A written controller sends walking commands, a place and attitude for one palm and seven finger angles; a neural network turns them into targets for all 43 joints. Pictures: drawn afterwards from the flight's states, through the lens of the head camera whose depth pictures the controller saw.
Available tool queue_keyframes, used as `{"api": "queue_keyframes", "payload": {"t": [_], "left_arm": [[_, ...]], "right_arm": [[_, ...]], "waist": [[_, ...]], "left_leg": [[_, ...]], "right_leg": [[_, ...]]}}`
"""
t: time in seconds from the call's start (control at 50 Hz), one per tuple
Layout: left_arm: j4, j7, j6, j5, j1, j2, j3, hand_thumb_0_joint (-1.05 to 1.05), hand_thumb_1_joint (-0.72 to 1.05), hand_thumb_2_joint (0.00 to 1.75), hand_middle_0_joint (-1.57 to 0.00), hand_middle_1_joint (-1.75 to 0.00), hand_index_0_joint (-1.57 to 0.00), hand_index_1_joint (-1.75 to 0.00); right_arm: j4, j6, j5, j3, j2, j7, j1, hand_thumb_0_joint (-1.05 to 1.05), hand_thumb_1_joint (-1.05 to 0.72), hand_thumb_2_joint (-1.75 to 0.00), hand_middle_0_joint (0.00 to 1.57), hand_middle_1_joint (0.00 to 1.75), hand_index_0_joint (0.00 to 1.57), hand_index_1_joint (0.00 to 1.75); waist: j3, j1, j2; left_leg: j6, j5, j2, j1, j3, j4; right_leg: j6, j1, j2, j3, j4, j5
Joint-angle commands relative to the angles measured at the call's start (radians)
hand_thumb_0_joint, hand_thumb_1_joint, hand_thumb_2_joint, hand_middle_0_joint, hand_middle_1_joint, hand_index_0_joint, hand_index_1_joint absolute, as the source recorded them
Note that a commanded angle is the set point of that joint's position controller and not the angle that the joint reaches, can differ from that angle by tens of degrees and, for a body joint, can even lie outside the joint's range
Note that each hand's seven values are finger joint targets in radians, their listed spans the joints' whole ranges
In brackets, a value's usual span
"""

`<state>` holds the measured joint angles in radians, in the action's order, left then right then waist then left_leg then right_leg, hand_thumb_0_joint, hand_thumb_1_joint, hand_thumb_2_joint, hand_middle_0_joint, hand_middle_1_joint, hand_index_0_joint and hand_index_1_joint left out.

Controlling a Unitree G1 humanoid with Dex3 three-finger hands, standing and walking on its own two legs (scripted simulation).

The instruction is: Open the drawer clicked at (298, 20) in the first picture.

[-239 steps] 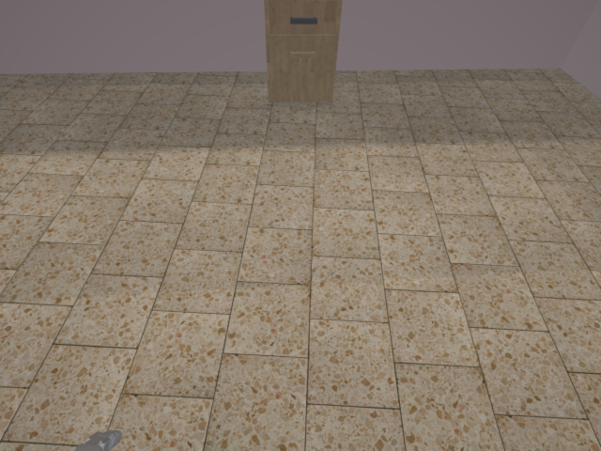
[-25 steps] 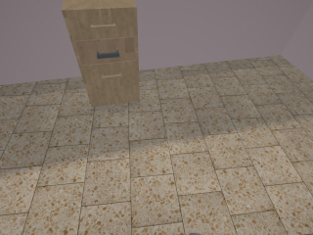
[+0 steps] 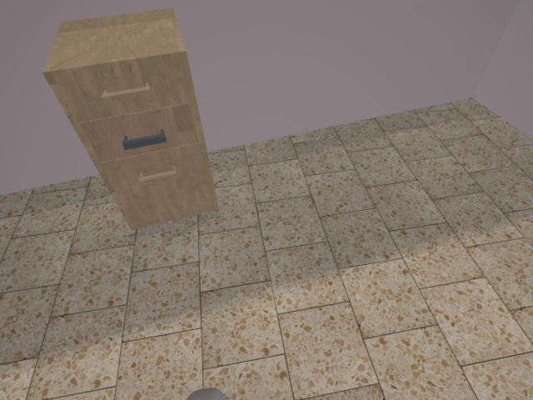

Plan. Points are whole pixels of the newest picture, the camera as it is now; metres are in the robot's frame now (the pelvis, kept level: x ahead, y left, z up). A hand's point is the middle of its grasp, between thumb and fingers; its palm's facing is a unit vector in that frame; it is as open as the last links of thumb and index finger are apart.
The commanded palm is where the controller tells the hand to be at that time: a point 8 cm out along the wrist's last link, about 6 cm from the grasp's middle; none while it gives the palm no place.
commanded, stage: walk to a spot facing it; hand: left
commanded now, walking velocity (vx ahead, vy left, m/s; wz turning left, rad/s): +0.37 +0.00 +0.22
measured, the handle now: (144, 138) +1.02 +0.51 -0.25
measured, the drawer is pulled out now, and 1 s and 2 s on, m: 0.00 0.00 0.00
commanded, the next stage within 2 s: turn to face it in 0.48 s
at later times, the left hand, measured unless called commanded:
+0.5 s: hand (137, 381) +0.19 +0.26 -0.18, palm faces +0.12 -0.98 -0.16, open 7.4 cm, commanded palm none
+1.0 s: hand (184, 270) +0.41 +0.21 -0.17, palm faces +0.13 -0.97 -0.20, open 7.2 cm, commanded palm none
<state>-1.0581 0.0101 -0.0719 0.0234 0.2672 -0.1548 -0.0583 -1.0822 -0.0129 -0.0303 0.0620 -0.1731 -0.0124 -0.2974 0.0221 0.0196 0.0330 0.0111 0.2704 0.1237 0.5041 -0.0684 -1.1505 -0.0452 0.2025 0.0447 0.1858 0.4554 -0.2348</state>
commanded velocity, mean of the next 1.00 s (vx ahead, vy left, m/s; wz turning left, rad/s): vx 0.17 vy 0.00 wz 0.11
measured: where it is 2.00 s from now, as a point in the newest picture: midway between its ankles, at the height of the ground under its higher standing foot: (252, 347)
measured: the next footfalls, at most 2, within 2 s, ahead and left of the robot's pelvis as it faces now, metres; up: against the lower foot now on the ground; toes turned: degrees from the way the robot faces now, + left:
left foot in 0.28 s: +0.25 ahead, +0.16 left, +0.00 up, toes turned +14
right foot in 0.78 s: +0.44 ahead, -0.07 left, +0.00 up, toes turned -8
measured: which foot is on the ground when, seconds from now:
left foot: up 0.00-0.26, down 0.28-0.80, up 0.82-1.00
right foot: down 0.00-0.30, up 0.32-0.76, down 0.78-1.00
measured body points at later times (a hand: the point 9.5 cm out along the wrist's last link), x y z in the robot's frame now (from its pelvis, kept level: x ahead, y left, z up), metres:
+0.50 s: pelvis +0.20 +0.08 +0.00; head +0.21 +0.10 +0.45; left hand +0.19 +0.31 -0.17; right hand +0.28 -0.16 -0.14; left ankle +0.22 +0.15 -0.74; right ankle +0.20 -0.07 -0.65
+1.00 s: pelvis +0.32 +0.04 -0.01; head +0.34 +0.03 +0.44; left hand +0.41 +0.26 -0.15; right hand +0.31 -0.18 -0.18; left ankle +0.27 +0.15 -0.68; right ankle +0.40 -0.06 -0.74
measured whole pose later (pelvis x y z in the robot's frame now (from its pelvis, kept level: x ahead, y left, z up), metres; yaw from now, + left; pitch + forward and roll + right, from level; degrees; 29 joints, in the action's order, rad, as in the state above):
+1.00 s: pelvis +0.32 +0.04 -0.01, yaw +7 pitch -2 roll +0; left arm -1.00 0.04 -0.02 0.02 0.11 -0.13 -0.05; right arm -1.09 0.04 -0.01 0.05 -0.13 0.01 -0.32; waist 0.07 0.04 0.02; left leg 0.04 0.48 0.08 0.39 -0.08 -1.04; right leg -0.04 0.32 0.10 0.23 0.52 -0.17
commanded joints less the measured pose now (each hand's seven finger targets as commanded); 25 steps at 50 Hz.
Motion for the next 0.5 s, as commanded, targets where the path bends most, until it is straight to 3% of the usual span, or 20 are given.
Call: {"api": "queue_keyframes", "payload": {"t": [0.0,0.06,0.18,0.2,0.22,0.24,0.26,0.28,0.3,0.34,0.36,0.4,0.48], "left_arm": [[-0.005,0.006,-0.023,0.002,0.106,-0.107,-0.006,0.00,0.90,0.90,-0.20,-0.30,-0.20,-0.30],[-0.023,0.005,-0.025,-0.001,0.141,-0.112,-0.002,0.00,0.90,0.90,-0.20,-0.30,-0.20,-0.30],[-0.050,0.011,-0.016,0.003,0.179,-0.139,-0.008,0.00,0.90,0.90,-0.20,-0.30,-0.20,-0.30],[-0.054,0.010,-0.013,0.004,0.178,-0.143,-0.010,0.00,0.90,0.90,-0.20,-0.30,-0.20,-0.30],[-0.052,0.010,-0.011,0.001,0.164,-0.150,-0.012,0.00,0.90,0.90,-0.20,-0.30,-0.20,-0.30],[-0.051,0.010,-0.009,-0.003,0.161,-0.140,-0.010,0.00,0.90,0.90,-0.20,-0.30,-0.20,-0.30],[-0.036,0.002,-0.007,-0.011,0.190,-0.100,-0.007,0.00,0.90,0.90,-0.20,-0.30,-0.20,-0.30],[0.001,-0.008,-0.006,-0.017,0.173,-0.064,0.007,0.00,0.90,0.90,-0.20,-0.30,-0.20,-0.30],[0.027,-0.006,-0.002,-0.013,0.092,-0.097,0.003,0.00,0.90,0.90,-0.20,-0.30,-0.20,-0.30],[0.010,-0.010,0.003,-0.009,0.042,-0.066,-0.005,0.00,0.90,0.90,-0.20,-0.30,-0.20,-0.30],[-0.006,-0.014,0.012,-0.002,0.054,-0.060,-0.007,0.00,0.90,0.90,-0.20,-0.30,-0.20,-0.30],[-0.029,-0.015,0.033,0.002,0.113,-0.030,-0.004,0.00,0.90,0.90,-0.20,-0.30,-0.20,-0.30],[-0.011,-0.013,0.068,0.007,0.097,-0.014,-0.010,0.00,0.90,0.90,-0.20,-0.30,-0.20,-0.30]], "right_arm": [[0.066,-0.008,0.006,0.006,-0.011,-0.011,0.024,0.00,-0.90,-0.90,0.20,0.30,0.20,0.30],[0.099,-0.011,0.007,-0.001,-0.006,-0.022,0.113,0.00,-0.90,-0.90,0.20,0.30,0.20,0.30],[0.141,-0.027,0.010,-0.003,-0.025,-0.029,0.198,0.00,-0.90,-0.90,0.20,0.30,0.20,0.30],[0.136,-0.031,0.009,0.001,-0.039,-0.025,0.170,0.00,-0.90,-0.90,0.20,0.30,0.20,0.30],[0.114,-0.035,0.005,0.005,-0.049,-0.020,0.097,0.00,-0.90,-0.90,0.20,0.30,0.20,0.30],[0.071,-0.043,-0.001,0.015,-0.089,-0.012,-0.038,0.00,-0.90,-0.90,0.20,0.30,0.20,0.30],[0.038,-0.051,-0.012,0.041,-0.194,0.001,-0.188,0.00,-0.90,-0.90,0.20,0.30,0.20,0.30],[0.015,-0.048,-0.001,0.058,-0.280,0.014,-0.269,0.00,-0.90,-0.90,0.20,0.30,0.20,0.30],[0.016,-0.039,0.009,0.052,-0.272,0.025,-0.248,0.00,-0.90,-0.90,0.20,0.30,0.20,0.30],[0.047,-0.054,0.010,0.029,-0.169,0.032,-0.093,0.00,-0.90,-0.90,0.20,0.30,0.20,0.30],[0.057,-0.062,0.008,0.013,-0.128,0.032,-0.047,0.00,-0.90,-0.90,0.20,0.30,0.20,0.30],[0.051,-0.075,0.011,0.002,-0.090,0.037,-0.020,0.00,-0.90,-0.90,0.20,0.30,0.20,0.30],[0.046,-0.080,0.013,0.000,-0.072,0.039,-0.043,0.00,-0.90,-0.90,0.20,0.30,0.20,0.30]], "waist": [[0.063,-0.015,-0.119],[0.088,-0.036,-0.134],[0.104,-0.052,-0.122],[0.097,-0.035,-0.103],[0.063,0.004,-0.081],[-0.011,0.061,-0.016],[-0.139,0.108,0.192],[-0.177,0.117,0.354],[-0.127,0.116,0.208],[-0.026,0.055,0.089],[0.017,0.023,0.047],[0.012,-0.023,0.030],[0.046,-0.041,0.039]], "left_leg": [[0.016,-0.076,0.042,0.103,0.011,0.139],[0.016,-0.118,0.034,0.104,-0.019,0.300],[-0.024,-0.069,0.002,0.000,-0.055,0.488],[-0.033,-0.052,-0.012,-0.068,-0.071,0.516],[-0.041,-0.057,-0.047,-0.179,-0.095,0.563],[-0.057,-0.083,-0.060,-0.384,-0.081,0.632],[-0.120,-0.071,0.119,-0.622,0.176,0.711],[-0.201,-0.117,0.317,-0.727,0.488,0.850],[-0.232,-0.091,0.335,-0.685,0.495,0.875],[-0.180,-0.174,0.277,-0.494,0.334,0.897],[-0.150,-0.216,0.242,-0.413,0.244,0.912],[-0.128,-0.297,0.202,-0.359,0.125,0.925],[-0.136,-0.322,0.185,-0.352,0.012,0.969]], "right_leg": [[-0.077,-0.030,0.263,-0.163,-0.302,0.091],[-0.075,-0.066,0.249,-0.126,-0.302,0.110],[-0.068,-0.146,0.287,-0.106,-0.236,0.198],[-0.065,-0.133,0.292,-0.097,-0.188,0.238],[-0.051,-0.114,0.267,-0.056,-0.084,0.322],[-0.022,-0.056,0.214,-0.003,0.123,0.388],[0.033,0.123,0.102,0.046,0.411,0.174],[0.061,0.348,-0.013,-0.002,0.697,-0.329],[0.038,0.410,0.032,-0.111,0.801,-0.326],[0.040,0.428,0.096,-0.158,0.851,-0.167],[0.046,0.381,0.113,-0.170,0.824,-0.110],[0.059,0.328,0.110,-0.172,0.782,-0.054],[0.075,0.383,0.099,-0.175,0.717,0.030]]}}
